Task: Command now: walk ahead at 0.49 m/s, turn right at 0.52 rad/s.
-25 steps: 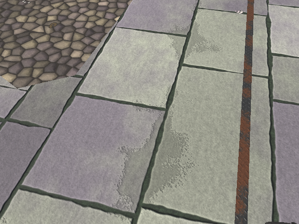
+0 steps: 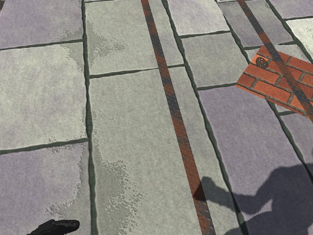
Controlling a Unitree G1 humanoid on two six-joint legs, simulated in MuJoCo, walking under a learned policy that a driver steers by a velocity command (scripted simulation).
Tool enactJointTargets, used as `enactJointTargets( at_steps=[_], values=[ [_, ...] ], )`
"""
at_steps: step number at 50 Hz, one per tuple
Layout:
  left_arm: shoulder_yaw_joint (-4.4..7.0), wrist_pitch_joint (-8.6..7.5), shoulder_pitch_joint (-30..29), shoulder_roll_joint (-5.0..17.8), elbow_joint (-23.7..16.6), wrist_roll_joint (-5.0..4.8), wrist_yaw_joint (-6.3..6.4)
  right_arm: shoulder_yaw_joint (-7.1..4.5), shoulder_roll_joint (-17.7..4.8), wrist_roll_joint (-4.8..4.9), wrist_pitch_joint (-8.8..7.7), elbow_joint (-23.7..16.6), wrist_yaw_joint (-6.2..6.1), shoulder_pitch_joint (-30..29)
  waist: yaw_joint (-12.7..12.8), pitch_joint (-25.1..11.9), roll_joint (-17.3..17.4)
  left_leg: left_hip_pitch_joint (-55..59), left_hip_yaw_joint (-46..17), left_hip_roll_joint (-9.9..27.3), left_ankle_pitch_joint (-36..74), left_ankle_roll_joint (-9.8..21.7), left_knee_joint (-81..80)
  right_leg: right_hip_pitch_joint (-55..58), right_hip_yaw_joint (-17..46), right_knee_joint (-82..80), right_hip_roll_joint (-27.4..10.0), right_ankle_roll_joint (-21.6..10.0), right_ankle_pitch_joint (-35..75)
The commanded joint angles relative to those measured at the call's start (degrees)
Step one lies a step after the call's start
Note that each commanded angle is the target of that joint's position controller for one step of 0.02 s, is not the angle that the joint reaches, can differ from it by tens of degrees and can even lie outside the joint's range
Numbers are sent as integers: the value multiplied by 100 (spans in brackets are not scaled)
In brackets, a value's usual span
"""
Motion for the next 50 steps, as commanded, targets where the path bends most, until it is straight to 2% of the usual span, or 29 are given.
enactJointTargets(
  at_steps=[1, 2, 3, 4, 5, 6, 7, 8, 9, 11, 13, 17, 20, 23, 26, 27, 28, 29, 30, 31, 32, 33, 34, 35, 38, 41, 43, 46, 50],
  values=[
    [413, -9, 966, 978, -274, -28, 24, -289, -1257, 64, 67, -382, -80, -271, 996, -715, 692, -499, -188, 1429, 7045, 625, 2079, 1836, -434, -144, 634, -466, -479],
    [598, 52, 1902, 1314, -65, -25, 130, -239, -1200, 65, 38, -452, -104, -316, 1494, -1160, 445, -1609, -154, 1203, 6032, 408, 3565, 3511, 26, -448, 553, -713, -281],
    [702, 68, 2093, 1935, -21, -49, 243, 19, -350, -182, -76, -737, -20, 172, 948, -1644, -1165, -4212, -349, 214, 381, 14, 5837, 5627, 2894, -585, -1003, -1604, -781],
    [615, -36, 2134, 1776, -230, -6, 230, 91, -473, -43, -318, -868, 49, -50, 1065, -2712, -925, -5009, -1844, -382, -1077, -8, 6924, 6141, 5359, -1679, -1789, -2289, -1697],
    [513, -108, 1974, 1382, -191, 44, 214, -14, -861, 174, -444, -1052, 109, -718, 1248, -1981, -458, -5534, -2169, -23, -536, 118, 6852, 5687, 4611, -1975, -1603, -1876, -1665],
    [456, -153, 1656, 1200, -188, 18, 217, 28, -830, 182, -508, -1130, 105, -900, 1001, -1256, -111, -5479, -2091, 233, -30, 224, 6313, 4791, 3830, -2013, -1350, -1631, -1348],
    [401, -170, 1225, 1037, -251, 17, 221, 19, -797, 33, -521, -1071, 63, -925, 696, -814, 244, -5160, -2042, 449, 259, 207, 5753, 3890, 3275, -2046, -1098, -1429, -758],
    [345, -185, 947, 875, -344, 79, 243, -31, -864, -78, -470, -1029, 47, -843, 491, -651, 153, -4742, -2070, 579, 466, 166, 5425, 3284, 2887, -2159, -900, -1362, -196],
    [332, -184, 809, 863, -402, 123, 263, -46, -866, -116, -394, -1005, 60, -742, 351, -566, 33, -4472, -2055, 615, 586, 102, 5278, 2876, 2732, -2294, -797, -1362, 75],
    [323, -223, 808, 861, -313, 101, 305, -2, -714, -163, -267, -920, 72, -580, 268, -492, -1, -4274, -1856, 669, 784, -83, 4891, 2368, 2266, -2414, -739, -1390, 777],
    [327, -242, 985, 947, -161, 102, 366, 70, -546, -186, -206, -1004, 58, -887, 365, -334, -27, -4311, -1717, 665, 1376, -233, 4258, 2059, 1810, -2505, -583, -1300, 1080],
    [277, -249, 1267, 968, 71, 84, 397, 179, -354, -82, -228, -1073, 129, -1648, 788, -189, -238, -4046, -1544, 540, 3133, -181, 2566, 2107, 1150, -2534, -338, -884, 446],
    [278, -268, 1575, 1094, 271, 86, 361, 175, -432, 31, -259, -1185, 210, -2086, 1032, -40, -236, -4213, -1545, 466, 3355, -15, 2034, 2661, 1267, -2561, -692, -865, 76],
    [292, -210, 1775, 1136, 466, 93, 371, 165, -481, 47, -276, -1348, 327, -2365, 1092, 117, -196, -4825, -1588, 399, 2716, 254, 1757, 3623, 1283, -2327, -1059, -799, 516],
    [329, -126, 1664, 1224, 520, 91, 424, 122, -572, 50, -259, -1364, 420, -2061, 827, -79, -295, -4463, -1476, 149, 1887, 552, 1629, 4100, 1018, -1798, -1164, -584, 2074],
    [339, -101, 1554, 1269, 491, 104, 443, 54, -695, 32, -239, -1275, 410, -1658, 592, -390, -343, -3821, -1285, -65, 1761, 670, 1618, 4089, 844, -1311, -1064, -491, 3174],
    [317, -58, 1435, 1230, 446, 114, 471, -69, -879, 8, -223, -1073, 378, -897, 166, -872, -208, -2740, -1104, -300, 2001, 834, 1441, 3868, 542, -325, -813, -340, 3976],
    [237, -66, 1446, 1080, 316, 198, 524, -183, -1203, -4, -197, -943, 331, -25, -194, -1506, 147, -1134, -2003, 299, 2351, 1147, 1546, 2824, 325, 1149, -601, -115, 3031],
    [67, -197, 2084, 554, 131, 251, 468, -311, -1746, -21, -200, -924, 335, 293, 121, -2108, 1582, 893, -4938, 1637, 1446, 2190, 1120, 408, 166, 3367, 525, 394, -717],
    [67, -352, 1867, 788, 184, 203, 392, -179, -1192, 53, -178, -896, 342, 468, -80, -2346, 1398, 1379, -6048, 1804, 690, 2228, 422, -499, 956, 3903, 584, 388, -2623],
    [138, -460, 1342, 1081, 14, 4, 315, -111, -986, 25, -149, -958, 307, 141, -131, -1538, 978, 814, -5301, 1685, 580, 1969, 318, -944, 1051, 4038, 259, 324, -2250],
    [108, -526, 986, 1029, -80, 4, 308, -107, -963, -11, -120, -1041, 288, -173, -38, -1032, 383, 47, -4689, 1466, 1019, 1834, 261, -900, 933, 3748, 38, 296, -1857],
    [122, -551, 810, 994, -129, 122, 328, -77, -890, -24, -94, -1089, 282, -421, 127, -634, 40, -641, -4241, 1262, 1647, 1767, 158, -770, 851, 3255, -125, 337, -1596],
    [154, -523, 861, 991, -149, 202, 348, -36, -815, -68, -95, -1152, 264, -564, 312, -539, 135, -1088, -3955, 1093, 2163, 1735, 33, -437, 855, 2922, -253, 390, -1395],
    [129, -386, 1062, 823, -113, 259, 396, -43, -832, -31, -96, -1135, 200, -668, 511, -486, 448, -1733, -3490, 853, 2947, 1815, -154, -95, 704, 2296, -269, 683, -1219],
    [60, -342, 485, 649, -263, 259, 438, -104, -1009, 16, -64, -1003, 96, -495, 355, -305, 460, -2126, -3085, 586, 3036, 1655, -186, -16, 611, 1119, -135, 883, -291],
    [19, -375, 101, 540, -313, 231, 406, -104, -1013, 36, -19, -904, 47, -367, 201, -313, 553, -2254, -2882, 401, 2802, 1446, -109, 336, 572, 243, 22, 901, 503],
    [3, -456, -367, 530, -378, 164, 313, -82, -971, 56, 7, -693, 28, -17, -48, -287, 597, -2105, -3017, 545, 2430, 1333, -41, 686, 551, -410, 128, 808, 1209],
    [91, -531, -535, 737, -472, 139, 248, -82, -958, 32, 72, -513, 15, 141, -25, -169, 707, -1230, -3480, 936, 2631, 1254, 404, 561, 639, -869, 124, 480, 548]
  ],
)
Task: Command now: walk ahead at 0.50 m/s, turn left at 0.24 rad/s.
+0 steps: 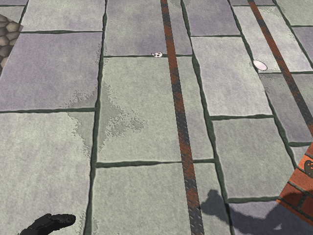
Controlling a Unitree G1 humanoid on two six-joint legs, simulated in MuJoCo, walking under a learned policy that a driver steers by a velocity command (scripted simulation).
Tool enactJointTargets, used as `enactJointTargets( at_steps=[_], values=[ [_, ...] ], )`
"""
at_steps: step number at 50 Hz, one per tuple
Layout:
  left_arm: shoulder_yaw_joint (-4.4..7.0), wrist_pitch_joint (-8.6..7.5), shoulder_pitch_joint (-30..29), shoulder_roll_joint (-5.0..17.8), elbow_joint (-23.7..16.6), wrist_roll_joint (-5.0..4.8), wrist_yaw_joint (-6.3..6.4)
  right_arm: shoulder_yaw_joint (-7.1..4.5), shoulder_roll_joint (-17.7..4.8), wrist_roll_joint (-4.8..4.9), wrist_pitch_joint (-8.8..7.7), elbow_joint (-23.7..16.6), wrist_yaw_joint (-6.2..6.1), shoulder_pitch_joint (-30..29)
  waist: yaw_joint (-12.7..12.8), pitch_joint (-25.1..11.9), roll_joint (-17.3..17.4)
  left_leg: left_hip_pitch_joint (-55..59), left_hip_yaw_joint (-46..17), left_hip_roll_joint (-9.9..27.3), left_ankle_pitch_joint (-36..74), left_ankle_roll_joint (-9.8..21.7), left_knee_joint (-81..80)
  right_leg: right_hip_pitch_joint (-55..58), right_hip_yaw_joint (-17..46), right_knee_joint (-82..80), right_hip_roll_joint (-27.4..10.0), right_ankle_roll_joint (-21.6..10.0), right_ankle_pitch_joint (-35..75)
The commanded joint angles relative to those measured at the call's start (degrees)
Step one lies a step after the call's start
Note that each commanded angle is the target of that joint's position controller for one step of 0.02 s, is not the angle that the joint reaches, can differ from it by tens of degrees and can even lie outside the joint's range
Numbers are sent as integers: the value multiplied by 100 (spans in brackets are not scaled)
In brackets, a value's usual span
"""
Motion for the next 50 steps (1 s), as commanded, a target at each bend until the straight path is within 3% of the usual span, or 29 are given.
enactJointTargets(
  at_steps=[1, 2, 3, 4, 5, 6, 7, 8, 9, 11, 12, 14, 17, 21, 22, 23, 24, 25, 26, 27, 30, 35, 43, 50],
  values=[
    [221, -157, -401, 671, -501, -30, -20, -250, -902, -20, 7, -126, -36, 214, 101, -13, 846, 137, -1091, 1697, 2367, 617, -86, 407, -125, -214, 67, -274, -482],
    [275, -174, -62, 749, -423, -22, -2, -248, -897, -21, 27, -132, -32, 117, 312, -142, 874, 180, -1019, 1604, 3062, 540, 247, 886, -257, -415, 158, -420, -596],
    [367, -200, 532, 926, -286, 52, 30, -195, -767, -45, 37, -167, -27, 15, 629, -568, 778, 65, -766, 1266, 3816, 352, 1072, 1851, -224, -522, 44, -641, -209],
    [432, -217, 1404, 1217, -203, 173, 61, -96, -564, -148, 29, -346, -45, -103, 1007, -1463, 338, -696, -466, 889, 3052, 93, 2547, 3405, 618, -173, -819, -1050, 965],
    [532, -124, 1876, 1519, 22, 164, 37, 32, -146, -79, -23, -222, -28, 917, 731, -2253, -1301, -2709, 58, -64, -767, -414, 4628, 5429, 2732, -102, -2126, -2166, 1623],
    [433, -79, 2012, 1039, 59, -45, -12, -38, -590, -47, -47, -131, -37, 918, 855, -2167, -1016, -3291, -258, 50, -1829, -504, 5312, 5249, 3401, -516, -2285, -2167, 1187],
    [344, -52, 1609, 781, -22, -59, -5, -137, -880, 10, -19, -215, -46, 280, 921, -1366, -451, -3475, -281, 280, -1471, -560, 5520, 4515, 2561, -568, -2054, -1917, 1367],
    [267, -24, 1188, 627, -80, 3, -12, -132, -854, -45, 18, -329, -70, -173, 801, -954, -5, -3361, -32, 507, -1162, -622, 5300, 3823, 1866, -627, -1764, -1712, 1996],
    [208, -12, 935, 504, -55, 9, -29, -139, -790, -131, 52, -415, -74, -408, 663, -608, 81, -3264, 129, 690, -987, -683, 4914, 3224, 1447, -722, -1560, -1652, 2576],
    [142, -5, 679, 368, 48, 51, -41, -93, -468, -133, 143, -370, -60, -217, 357, -541, -286, -2555, 337, 907, -648, -766, 4062, 2505, 830, -984, -1125, -1490, 2820],
    [143, 6, 592, 391, 110, 65, -39, -47, -297, -117, 179, -321, -67, -116, 286, -571, -431, -2286, 471, 898, -528, -836, 3609, 2296, 590, -1054, -1007, -1504, 3021],
    [196, 60, 492, 599, 220, 72, 3, 8, -169, -140, 211, -326, -93, -175, 256, -739, -510, -1799, 622, 897, -202, -917, 2787, 2083, 316, -1083, -959, -1551, 3305],
    [230, 165, 586, 759, 390, 26, 52, -7, -256, -138, 263, -315, -109, -435, 386, -933, -464, -1280, 699, 857, 683, -886, 2000, 2058, 186, -1129, -968, -1492, 2731],
    [162, 263, 528, 683, 576, -25, 49, -60, -326, -170, 322, -369, -112, -820, 388, -600, -356, -800, 732, 832, 1149, -663, 985, 1810, 317, -1057, -928, -1320, 776],
    [126, 274, 549, 606, 626, -58, 46, -67, -331, -208, 310, -379, -117, -870, 344, -513, -295, -553, 733, 823, 1509, -559, 482, 1729, 335, -977, -800, -1143, 134],
    [73, 264, 741, 472, 706, -28, 42, -87, -462, -262, 295, -443, -140, -969, 389, -457, -98, -275, 441, 1067, 2204, -442, 190, 1602, 333, -869, -624, -870, -502],
    [48, 242, 1090, 418, 756, 98, 29, -143, -763, -258, 302, -521, -182, -1024, 632, -576, 387, 126, 103, 1483, 3084, -247, 410, 1373, 155, -636, -295, -623, -1328],
    [28, 250, 1492, 326, 856, 92, 31, -162, -808, -199, 343, -485, -189, -1182, 865, -666, 927, 97, 33, 1553, 2594, 7, 570, 1337, -134, -694, 7, -440, -2006],
    [9, 301, 1221, 363, 874, 78, 65, -112, -487, -172, 355, -492, -137, -1277, 669, -535, 825, -332, 149, 1317, 1699, -50, 513, 1601, -281, -673, 70, -327, -1972],
    [30, 356, 951, 445, 846, 54, 94, -72, -331, -198, 347, -483, -101, -1305, 560, -325, 671, -528, 213, 1167, 1495, -156, 480, 1573, -298, -608, 77, -298, -1844],
    [44, 474, 959, 497, 897, 62, 158, -76, -376, -199, 250, -389, -64, -1224, 568, -290, 636, -599, 305, 1072, 2032, -249, 600, 1741, -231, -507, -8, -308, -1301],
    [61, 514, 903, 519, 1077, 12, 204, -81, -373, -170, 196, -243, -72, -1210, 552, -452, 422, -483, 352, 1038, 2699, -217, 772, 2041, -203, -370, -69, -282, -718],
    [91, 642, 831, 513, 1438, -3, 283, -90, -345, -158, 190, 134, -67, -1262, 579, -335, 237, -560, 416, 963, 2445, -197, 670, 2222, -207, -430, -77, -233, -826],
    [93, 648, 844, 496, 1740, 0, 328, -87, -314, -154, 213, 545, -104, -1275, 575, -177, 233, -584, 494, 884, 1966, -228, 530, 2140, -226, -546, -69, -225, -1140]
  ],
)
Over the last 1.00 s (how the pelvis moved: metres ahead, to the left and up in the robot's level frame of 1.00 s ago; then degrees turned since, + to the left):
0.58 0.00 0.02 7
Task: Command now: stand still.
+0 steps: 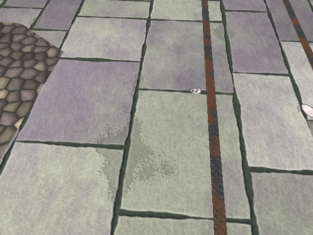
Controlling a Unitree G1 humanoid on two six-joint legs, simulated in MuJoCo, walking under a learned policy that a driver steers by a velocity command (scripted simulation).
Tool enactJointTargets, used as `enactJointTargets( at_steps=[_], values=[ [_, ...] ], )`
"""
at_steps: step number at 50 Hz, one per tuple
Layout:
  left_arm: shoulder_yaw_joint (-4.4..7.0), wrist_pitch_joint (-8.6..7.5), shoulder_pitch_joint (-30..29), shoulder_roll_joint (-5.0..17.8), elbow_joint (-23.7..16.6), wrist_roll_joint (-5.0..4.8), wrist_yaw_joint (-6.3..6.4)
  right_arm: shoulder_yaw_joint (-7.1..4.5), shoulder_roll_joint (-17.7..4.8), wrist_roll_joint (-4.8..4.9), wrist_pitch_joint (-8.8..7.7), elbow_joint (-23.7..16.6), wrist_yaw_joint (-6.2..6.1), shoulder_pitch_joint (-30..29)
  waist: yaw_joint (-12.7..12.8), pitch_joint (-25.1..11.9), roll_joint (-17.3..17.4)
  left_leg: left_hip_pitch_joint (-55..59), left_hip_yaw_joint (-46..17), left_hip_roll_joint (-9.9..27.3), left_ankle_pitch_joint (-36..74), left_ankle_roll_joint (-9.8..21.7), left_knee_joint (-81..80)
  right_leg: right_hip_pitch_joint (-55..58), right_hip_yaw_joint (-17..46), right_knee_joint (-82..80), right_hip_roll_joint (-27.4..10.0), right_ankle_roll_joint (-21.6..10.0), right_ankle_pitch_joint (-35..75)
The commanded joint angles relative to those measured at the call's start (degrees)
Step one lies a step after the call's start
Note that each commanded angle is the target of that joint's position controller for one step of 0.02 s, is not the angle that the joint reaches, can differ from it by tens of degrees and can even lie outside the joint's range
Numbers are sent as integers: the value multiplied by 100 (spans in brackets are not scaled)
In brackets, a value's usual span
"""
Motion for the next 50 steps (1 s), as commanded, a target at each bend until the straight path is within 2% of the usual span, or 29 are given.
enactJointTargets(
  at_steps=[1, 13, 23, 49, 50],
  values=[
    [110, -51, 118, 604, -63, 2, 33, -148, -653, 2, -55, -132, -37, -94, 10, -263, 15, 444, -293, 309, 1479, 190, -401, -361, 154, -463, -169, -65, 1039],
    [51, -122, 384, 447, 290, 11, 60, -112, -595, 16, -10, 487, -84, -79, -23, -47, 12, 359, -224, 223, 750, 146, -584, -600, 104, -612, -134, -67, 561],
    [3, -168, 695, 293, 449, 9, 72, -60, -512, 27, 3, 856, -96, 18, -50, 18, -25, 287, -191, 187, 557, 140, -636, -685, 76, -662, -114, -83, 456],
    [-19, -203, 1269, 39, 549, -16, 89, 31, -328, 50, 19, 1262, -125, 334, -79, 68, -48, 254, -139, 159, 761, 133, -602, -719, 53, -688, -95, -121, 646],
    [-32, -197, 1396, -32, 614, -16, 93, 50, -254, 45, 24, 1323, -127, 434, -76, -68, -60, 318, -73, 94, 194, 133, -615, -669, 5, -733, -48, -137, 103]
  ],
)
Over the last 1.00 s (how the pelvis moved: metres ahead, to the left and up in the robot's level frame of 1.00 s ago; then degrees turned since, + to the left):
0.21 0.00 0.00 2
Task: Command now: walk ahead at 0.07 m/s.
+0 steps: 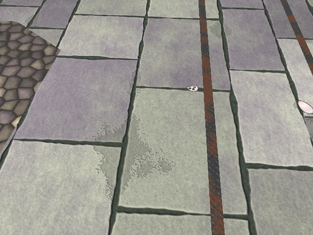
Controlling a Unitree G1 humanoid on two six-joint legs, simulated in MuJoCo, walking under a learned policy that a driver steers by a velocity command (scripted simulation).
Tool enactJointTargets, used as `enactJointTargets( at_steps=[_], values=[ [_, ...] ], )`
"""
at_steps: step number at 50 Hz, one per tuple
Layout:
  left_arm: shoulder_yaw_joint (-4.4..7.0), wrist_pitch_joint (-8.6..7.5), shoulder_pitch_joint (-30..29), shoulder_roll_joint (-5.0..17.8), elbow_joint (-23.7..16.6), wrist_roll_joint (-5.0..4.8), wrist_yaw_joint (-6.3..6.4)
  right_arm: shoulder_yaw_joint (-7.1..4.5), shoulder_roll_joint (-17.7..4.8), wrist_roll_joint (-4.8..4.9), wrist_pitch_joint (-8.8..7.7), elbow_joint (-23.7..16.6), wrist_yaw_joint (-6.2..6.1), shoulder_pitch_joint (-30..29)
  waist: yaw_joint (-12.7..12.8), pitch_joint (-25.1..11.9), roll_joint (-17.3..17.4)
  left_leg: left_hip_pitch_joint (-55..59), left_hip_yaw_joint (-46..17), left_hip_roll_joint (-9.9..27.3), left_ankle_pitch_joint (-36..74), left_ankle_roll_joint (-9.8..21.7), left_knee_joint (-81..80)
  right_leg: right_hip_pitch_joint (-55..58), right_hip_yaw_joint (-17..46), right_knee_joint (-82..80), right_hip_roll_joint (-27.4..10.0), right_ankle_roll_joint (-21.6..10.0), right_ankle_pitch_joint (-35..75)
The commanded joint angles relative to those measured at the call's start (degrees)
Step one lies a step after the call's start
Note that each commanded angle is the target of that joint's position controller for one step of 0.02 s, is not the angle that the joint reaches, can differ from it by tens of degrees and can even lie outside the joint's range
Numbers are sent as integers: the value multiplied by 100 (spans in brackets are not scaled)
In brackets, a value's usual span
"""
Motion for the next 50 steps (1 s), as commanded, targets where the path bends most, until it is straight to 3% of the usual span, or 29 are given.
enactJointTargets(
  at_steps=[1, 3, 6, 7, 8, 9, 11, 12, 13, 14, 15, 17, 18, 20, 23, 25, 30, 31, 32, 33, 34, 35, 36, 38, 42, 45, 47, 49, 50],
  values=[
    [94, 0, 625, 497, 19, -29, 33, -76, -512, 19, -20, -53, -27, 266, 14, 63, -87, 284, 62, -47, -857, 203, -330, -615, 46, -659, -21, -164, -819],
    [170, 1, 583, 713, -99, -77, 70, -118, -599, 50, -64, -104, -30, 219, 62, 454, -232, -348, 165, -172, -2355, 311, -47, -890, 382, -770, -196, -457, -2368],
    [328, -153, 997, 1101, -97, -164, 39, -69, -302, 85, -346, -336, 90, -143, 266, 712, -962, -1223, 507, -183, -1377, 270, 1148, -454, 2009, -1607, -1352, -1123, -3080],
    [383, -187, 925, 1206, -135, -167, 26, -66, -289, 103, -432, -397, 141, -224, 252, 838, -1081, -1339, 417, 33, -1087, 323, 1606, -538, 2522, -1831, -1780, -1346, -2955],
    [369, -212, 775, 1119, -228, -151, 5, -85, -336, 123, -510, -426, 183, -212, 153, 891, -951, -1312, 346, 139, -1197, 403, 1671, -650, 2639, -1865, -1837, -1393, -2682],
    [353, -232, 544, 1075, -324, -176, -28, -83, -294, 160, -577, -416, 210, -45, -30, 938, -965, -1029, 343, 183, -1346, 486, 1199, -798, 2486, -1734, -1730, -1299, -2369],
    [319, -183, 61, 969, -547, -217, -71, -174, -402, 160, -644, -116, 194, 717, -444, 796, -685, 603, 502, -51, -565, 423, -279, -1391, 1583, -1024, -936, -838, -1156],
    [302, -195, -125, 883, -664, -196, -64, -279, -691, 94, -621, 34, 158, 1216, -588, 511, -232, 1350, 89, 249, -51, 353, -439, -1699, 1033, -60, -493, -570, -45],
    [210, -253, -70, 489, -839, -139, -30, -448, -1352, 54, -592, 94, 125, 1847, -690, -26, 1150, 2327, -1317, 1219, 680, 714, -829, -2538, 133, 1674, 303, -165, -72],
    [204, -313, -49, 467, -965, -137, 12, -445, -1472, -53, -602, 54, 128, 2211, -771, -419, 1647, 2447, -2818, 2365, 2068, 1368, -1186, -2982, 299, 3170, 501, 22, -1668],
    [296, -297, 166, 681, -880, -201, -13, -296, -1008, -96, -638, -110, 88, 1763, -392, -237, 750, 2081, -2503, 2529, 2847, 1465, -990, -3013, 786, 4173, 194, -4, -1724],
    [357, -182, 236, 606, -824, -213, -39, -234, -852, -37, -610, -548, 61, 746, 3, -63, 355, 1461, -1009, 2003, 3370, 1047, -890, -2875, 702, 4252, -143, -40, -973],
    [416, -119, 101, 659, -882, -186, -25, -200, -748, -13, -560, -647, 33, 534, 47, 53, 454, 1327, -502, 1751, 3434, 825, -940, -2869, 577, 3981, -247, -39, -564],
    [452, -3, -192, 595, -1073, -191, -61, -165, -691, -88, -479, -655, -45, 650, 17, 73, 633, 1103, 124, 1429, 3518, 738, -1067, -2646, 173, 3552, -195, 35, -31],
    [368, 58, -743, 309, -1456, -178, -113, -218, -988, -92, -380, -638, -171, 786, -44, 75, 507, 1084, 345, 1483, 3696, 981, -1110, -2521, 46, 2486, -214, 130, 138],
    [323, 66, -982, 289, -1620, -135, -161, -266, -1162, -29, -321, -682, -183, 672, -50, -51, 566, 1059, 447, 1552, 3776, 1076, -1051, -2170, -78, 1830, -199, 102, 187],
    [400, 91, -1147, 640, -1738, -85, -273, -344, -1233, 138, -281, -700, -78, 374, 82, -170, 549, 1093, 455, 1635, 3765, 971, -491, -1397, -279, 748, -55, -268, 602],
    [449, 61, -918, 716, -1661, -59, -282, -346, -1215, 167, -283, -696, -54, 282, 260, -296, 428, 990, 559, 1482, 3811, 830, -59, -846, -384, 175, 79, -422, 1133],
    [562, 29, -651, 1014, -1588, -14, -247, -332, -1158, 129, -307, -606, -6, 540, 359, -538, 117, 765, 738, 1137, 3429, 554, 577, -68, -205, -297, 62, -603, 2287],
    [690, 26, -133, 1562, -1553, 65, -157, -253, -993, -73, -360, -735, 28, 592, 417, -1196, -706, -216, 1050, 727, 1429, 150, 1875, 1335, 1059, -28, -1066, -1043, 5012],
    [555, -12, -126, 1360, -1529, 163, -154, -61, -376, -133, -333, -730, 83, 993, 161, -1995, -1372, -820, 541, 101, -2704, -149, 3099, 1813, 2555, -155, -2370, -2226, 5706],
    [415, -55, -350, 869, -1487, 65, -205, -194, -751, 10, -231, -646, 110, 748, 165, -1825, -684, -698, -86, 325, -2933, -215, 3439, 1109, 2400, -443, -2114, -2141, 4236],
    [405, -115, -895, 887, -1573, 9, -207, -220, -841, 120, -171, -791, 88, 364, 79, -1012, -744, -1096, 18, 387, -2752, -231, 3519, 567, 1853, -642, -1810, -1855, 3424],
    [424, -163, -1458, 984, -1657, 11, -185, -287, -926, 40, -70, -727, -63, 218, -79, -537, -422, -1087, -14, 515, -2120, -290, 3088, -187, 1447, -950, -1440, -1431, 2338],
    [422, -149, -1478, 933, -1527, 90, -133, -258, -673, 22, -10, -578, -134, 432, -194, -638, -604, -320, 143, 423, -1576, -347, 2078, -733, 1029, -1127, -1173, -1397, 1823],
    [412, -114, -1459, 960, -1435, 69, -73, -248, -670, 22, -16, -584, -106, 226, -137, -642, -679, 23, 219, 373, -981, -277, 1247, -804, 1039, -1232, -1122, -1321, 897],
    [379, -71, -1547, 896, -1375, -9, -59, -235, -596, -14, -37, -473, -39, 361, -291, -550, -629, 542, 374, 275, -192, -154, 308, -1041, 910, -1158, -955, -1094, 92],
    [318, -69, -1177, 685, -1172, -24, -96, -237, -751, -155, -50, -451, 21, 398, -217, -341, -273, 893, 19, 587, 388, 86, -394, -1315, 714, -947, -627, -563, -667],
    [346, -71, -989, 707, -1172, 25, -117, -299, -1106, -84, -59, -466, 8, 264, 107, -136, 283, 440, -156, 780, -100, 299, -415, -1230, 367, -808, -263, -342, -680]
  ],
)
Over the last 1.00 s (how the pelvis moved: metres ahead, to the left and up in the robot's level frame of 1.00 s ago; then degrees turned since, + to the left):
-0.01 0.00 0.00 0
